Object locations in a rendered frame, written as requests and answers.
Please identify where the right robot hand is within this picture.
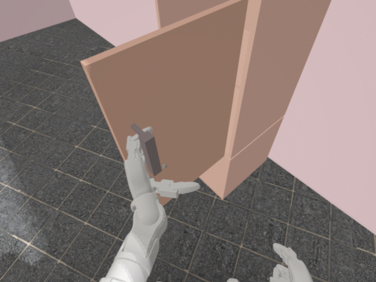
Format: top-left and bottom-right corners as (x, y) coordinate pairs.
(270, 243), (313, 282)

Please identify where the left robot forearm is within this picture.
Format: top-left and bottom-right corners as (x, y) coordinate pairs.
(99, 193), (167, 282)

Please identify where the left robot hand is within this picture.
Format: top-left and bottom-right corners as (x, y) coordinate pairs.
(124, 127), (200, 199)

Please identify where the handle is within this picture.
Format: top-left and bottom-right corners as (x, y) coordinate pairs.
(131, 123), (162, 176)

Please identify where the cupboard door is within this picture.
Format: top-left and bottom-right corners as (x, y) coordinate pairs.
(80, 0), (249, 206)

